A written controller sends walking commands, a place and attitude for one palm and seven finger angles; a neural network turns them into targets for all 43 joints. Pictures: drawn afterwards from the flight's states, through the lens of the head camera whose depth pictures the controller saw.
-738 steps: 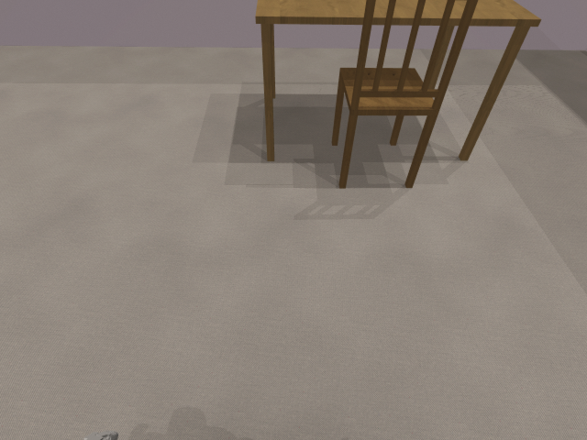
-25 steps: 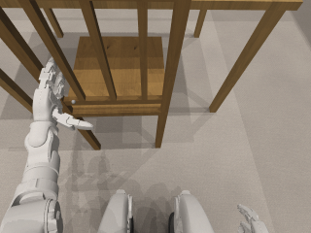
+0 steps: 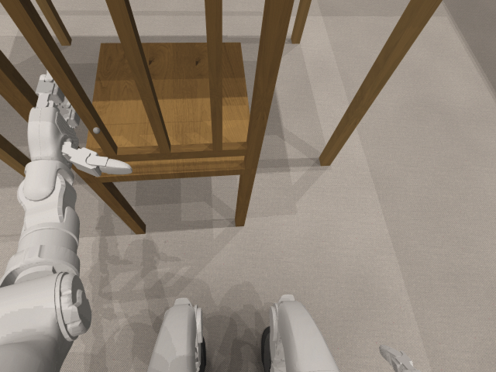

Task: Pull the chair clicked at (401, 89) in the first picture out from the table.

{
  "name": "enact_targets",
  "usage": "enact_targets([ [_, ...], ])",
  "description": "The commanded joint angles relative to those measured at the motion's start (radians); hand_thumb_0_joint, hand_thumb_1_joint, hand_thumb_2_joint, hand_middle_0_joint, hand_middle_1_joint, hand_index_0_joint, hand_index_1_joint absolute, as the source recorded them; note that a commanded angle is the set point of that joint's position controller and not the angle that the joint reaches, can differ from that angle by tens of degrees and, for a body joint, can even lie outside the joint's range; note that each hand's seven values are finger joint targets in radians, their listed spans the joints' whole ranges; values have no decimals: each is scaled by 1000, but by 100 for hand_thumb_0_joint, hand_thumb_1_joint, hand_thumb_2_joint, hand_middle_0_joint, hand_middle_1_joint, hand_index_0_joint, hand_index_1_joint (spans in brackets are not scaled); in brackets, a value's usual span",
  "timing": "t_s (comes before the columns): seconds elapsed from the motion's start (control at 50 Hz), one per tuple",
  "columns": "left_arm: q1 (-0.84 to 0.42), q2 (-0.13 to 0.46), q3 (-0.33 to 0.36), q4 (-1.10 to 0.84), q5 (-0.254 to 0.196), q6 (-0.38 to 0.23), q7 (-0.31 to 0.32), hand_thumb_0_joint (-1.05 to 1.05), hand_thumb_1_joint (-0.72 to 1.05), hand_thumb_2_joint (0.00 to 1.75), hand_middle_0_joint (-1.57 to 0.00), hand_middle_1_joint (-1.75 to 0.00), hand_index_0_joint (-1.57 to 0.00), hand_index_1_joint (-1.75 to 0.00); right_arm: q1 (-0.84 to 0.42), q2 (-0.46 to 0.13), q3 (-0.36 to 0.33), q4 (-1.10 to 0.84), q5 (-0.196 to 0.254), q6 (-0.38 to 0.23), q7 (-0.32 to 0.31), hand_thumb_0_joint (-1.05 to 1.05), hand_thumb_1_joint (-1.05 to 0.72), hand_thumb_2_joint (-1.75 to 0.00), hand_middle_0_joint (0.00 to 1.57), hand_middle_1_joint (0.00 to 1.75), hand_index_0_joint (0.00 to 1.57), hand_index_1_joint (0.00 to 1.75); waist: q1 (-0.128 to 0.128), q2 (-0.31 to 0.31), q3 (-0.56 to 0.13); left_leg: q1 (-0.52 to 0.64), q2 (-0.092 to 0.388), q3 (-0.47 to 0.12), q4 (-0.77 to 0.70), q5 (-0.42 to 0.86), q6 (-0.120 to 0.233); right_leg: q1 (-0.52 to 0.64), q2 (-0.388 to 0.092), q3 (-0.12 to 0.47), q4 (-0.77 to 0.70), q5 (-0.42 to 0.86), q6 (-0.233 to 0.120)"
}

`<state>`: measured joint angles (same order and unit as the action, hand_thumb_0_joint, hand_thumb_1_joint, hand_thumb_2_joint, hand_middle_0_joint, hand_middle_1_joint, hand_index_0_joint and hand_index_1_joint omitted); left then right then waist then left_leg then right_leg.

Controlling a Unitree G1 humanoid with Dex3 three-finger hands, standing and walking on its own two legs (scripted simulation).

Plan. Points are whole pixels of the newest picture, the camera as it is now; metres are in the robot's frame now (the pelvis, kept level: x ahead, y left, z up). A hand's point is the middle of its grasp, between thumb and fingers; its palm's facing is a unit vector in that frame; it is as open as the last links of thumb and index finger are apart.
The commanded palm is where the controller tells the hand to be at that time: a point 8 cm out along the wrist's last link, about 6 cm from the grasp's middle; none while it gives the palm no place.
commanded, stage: push the fingers through the gap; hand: left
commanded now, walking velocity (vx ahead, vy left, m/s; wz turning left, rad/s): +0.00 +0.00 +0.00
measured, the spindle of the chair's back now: (146, 89) +0.53 +0.15 +0.07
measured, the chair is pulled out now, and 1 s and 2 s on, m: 0.00 0.00 0.01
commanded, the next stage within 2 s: hook a spindle and tug to test in 0.54 s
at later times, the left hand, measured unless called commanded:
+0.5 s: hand (97, 122) +0.49 +0.22 +0.04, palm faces +0.09 -1.00 -0.02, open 17.0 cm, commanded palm +0.46 +0.26 +0.04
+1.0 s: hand (98, 124) +0.48 +0.22 +0.05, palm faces +0.09 -1.00 -0.02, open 15.4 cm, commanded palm +0.46 +0.26 +0.04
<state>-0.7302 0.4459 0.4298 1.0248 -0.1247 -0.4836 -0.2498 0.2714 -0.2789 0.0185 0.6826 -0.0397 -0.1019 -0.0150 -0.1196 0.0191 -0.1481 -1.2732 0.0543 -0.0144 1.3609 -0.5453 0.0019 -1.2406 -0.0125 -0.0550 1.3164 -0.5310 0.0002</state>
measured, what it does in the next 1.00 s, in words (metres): stands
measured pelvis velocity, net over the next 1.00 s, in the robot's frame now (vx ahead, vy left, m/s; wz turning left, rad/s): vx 0.00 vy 0.00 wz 0.00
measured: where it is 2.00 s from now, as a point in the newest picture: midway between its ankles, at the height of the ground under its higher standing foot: outside the picture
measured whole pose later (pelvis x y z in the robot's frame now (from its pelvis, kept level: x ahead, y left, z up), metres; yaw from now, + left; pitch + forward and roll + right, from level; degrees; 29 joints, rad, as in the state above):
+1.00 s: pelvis +0.00 +0.00 +0.00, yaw +0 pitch +26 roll -3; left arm -0.78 0.47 0.44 1.07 -0.11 -0.49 -0.24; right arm 0.27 -0.28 0.03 0.68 -0.04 -0.06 -0.01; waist -0.13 0.02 -0.15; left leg -1.28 0.06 -0.02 1.36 -0.54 0.00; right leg -1.25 -0.01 -0.06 1.31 -0.52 0.00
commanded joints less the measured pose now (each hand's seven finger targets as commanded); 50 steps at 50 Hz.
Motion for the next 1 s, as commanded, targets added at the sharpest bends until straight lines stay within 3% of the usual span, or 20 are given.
enact_targets([
  [0.0, -428, 232, 7, -191, 0, -76, 9, 0, -50, 30, -6, -8, -6, -8, 132, -187, -67, -56, 2, -16, -7, 0, -90, -90, 20, 30, 20, 30, -19, 123, -521, 424, -48, -44, -161, 305, 11, 192, 53, 10, -166, 247, -22],
  [0.06, -408, 264, 37, -162, 6, -67, 13, 0, -50, 30, -6, -8, -6, -8, 143, -192, -66, -57, 0, -8, -3, 0, -90, -90, 20, 30, 20, 30, -6, 127, -536, 432, -46, -50, -165, 336, 6, 198, 54, 4, -158, 262, -24],
  [0.14, -403, 290, 60, -129, 16, -57, 19, 0, -50, 30, -6, -8, -6, -8, 146, -190, -61, -60, -1, 6, 1, 0, -90, -90, 20, 30, 20, 30, -10, 108, -512, 398, -44, -45, -160, 326, 11, 204, 56, 7, -161, 264, -22],
  [0.22, -392, 295, 64, -179, 13, -72, 14, 0, -50, 30, -6, -8, -6, -8, 149, -191, -64, -73, -2, 16, 6, 0, -90, -90, 20, 30, 20, 30, -3, 126, -559, 443, -41, -51, -165, 359, 8, 215, 59, 2, -155, 283, -26],
  [0.26, -375, 254, 34, -195, 8, -72, 11, 0, -50, 30, -6, -8, -6, -8, 144, -184, -65, -76, 1, 21, 10, 0, -90, -90, 20, 30, 20, 30, -3, 148, -552, 470, -39, -49, -168, 387, 3, 203, 60, -1, -160, 296, -24],
  [0.32, -408, 252, 33, -169, 1, -66, 11, 0, -50, 30, -6, -8, -6, -8, 147, -186, -64, -64, 2, 23, 6, 0, -90, -90, 20, 30, 20, 30, -23, 109, -504, 424, -40, -49, -170, 325, 9, 195, 60, 1, -168, 260, -21],
  [0.34, -404, 272, 46, -164, 6, -66, 12, 0, -50, 30, -6, -8, -6, -8, 143, -188, -64, -65, 4, 25, 5, 0, -90, -90, 20, 30, 20, 30, -14, 106, -493, 411, -41, -48, -177, 297, 7, 197, 60, 2, -174, 238, -21],
  [0.4, -428, 246, 19, -201, 8, -75, 16, 0, -50, 30, -6, -8, -6, -8, 144, -183, -64, -65, 0, 21, 3, 0, -90, -90, 20, 30, 20, 30, -19, 129, -525, 453, -41, -52, -179, 323, 8, 197, 60, 1, -175, 251, -23],
  [0.44, -429, 269, 36, -222, 10, -90, 21, 0, -50, 30, -6, -8, -6, -8, 150, -187, -68, -60, -4, 20, 4, 0, -90, -90, 20, 30, 20, 30, -8, 154, -555, 491, -39, -59, -182, 353, 0, 192, 60, -4, -168, 261, -27],
  [0.46, -410, 240, 17, -213, 9, -88, 20, 0, -50, 30, -6, -8, -6, -8, 147, -183, -68, -61, -3, 20, 6, 0, -90, -90, 20, 30, 20, 30, -10, 162, -554, 495, -41, -56, -178, 366, 0, 190, 61, -3, -171, 270, -26],
  [0.54, -395, 210, -5, -148, 15, -72, 26, 0, -50, 30, -6, -8, -6, -8, 137, -181, -62, -57, 2, 28, 7, 0, -90, -90, 20, 30, 20, 30, -20, 128, -468, 444, -41, -54, -190, 304, 2, 171, 58, -5, -181, 230, -26],
  [0.58, -423, 243, 18, -188, 15, -78, 35, 0, -50, 30, -6, -8, -6, -8, 139, -183, -65, -62, -3, 29, 6, 0, -90, -90, 20, 30, 20, 30, -15, 131, -519, 445, -44, -51, -184, 302, 6, 203, 58, 3, -181, 238, -23],
  [0.62, -396, 258, 35, -176, 13, -83, 36, 0, -50, 30, -6, -8, -6, -8, 140, -182, -63, -67, -3, 29, 6, 0, -90, -90, 20, 30, 20, 30, -8, 111, -518, 430, -47, -45, -183, 308, 8, 228, 60, 7, -179, 250, -25],
  [0.66, -381, 234, 23, -169, 11, -89, 35, 0, -50, 30, -10, -19, -10, -19, 131, -175, -62, -69, -1, 30, 8, 0, -90, -90, 20, 30, 20, 30, -8, 102, -504, 413, -49, -36, -178, 305, 10, 240, 58, 10, -184, 261, -23],
  [0.74, -396, 276, 45, -158, 14, -89, 28, 0, -50, 30, -17, -41, -17, -41, 124, -178, -58, -72, 2, 32, 4, 0, -90, -90, 20, 30, 20, 30, -14, 80, -481, 355, -51, -27, -169, 270, 17, 256, 56, 24, -183, 252, -20],
  [0.76, -390, 260, 33, -146, 15, -86, 24, 0, -50, 30, -18, -46, -18, -46, 124, -176, -57, -76, 3, 32, 4, 0, -90, -90, 20, 30, 20, 30, -15, 84, -477, 353, -52, -25, -171, 263, 17, 257, 56, 25, -186, 246, -20],
  [0.8, -398, 253, 21, -177, 13, -89, 19, 0, -50, 30, -22, -57, -22, -57, 121, -175, -59, -79, 3, 30, 5, 0, -90, -90, 20, 30, 20, 30, -9, 122, -509, 383, -52, -28, -170, 274, 14, 250, 57, 26, -184, 249, -22],
  [0.86, -431, 249, 19, -149, 3, -83, 15, 0, -50, 30, -27, -74, -27, -74, 125, -180, -58, -66, 4, 26, 0, 0, -90, -90, 20, 30, 20, 30, -30, 86, -484, 359, -52, -31, -163, 251, 20, 239, 57, 26, -188, 234, -19],
  [0.92, -451, 277, 30, -164, 4, -80, 9, 0, -50, 30, -32, -90, -32, -90, 131, -182, -56, -71, 2, 20, -3, 0, -90, -90, 20, 30, 20, 30, -23, 109, -522, 361, -54, -32, -159, 251, 21, 248, 57, 31, -179, 230, -21],
  [0.98, -437, 258, 20, -169, 3, -77, 8, 0, -33, 37, -38, -107, -38, -107, 131, -182, -59, -67, 1, 19, -1, 0, -90, -90, 20, 30, 20, 30, -18, 131, -529, 399, -50, -38, -161, 281, 16, 227, 57, 21, -179, 244, -23],
])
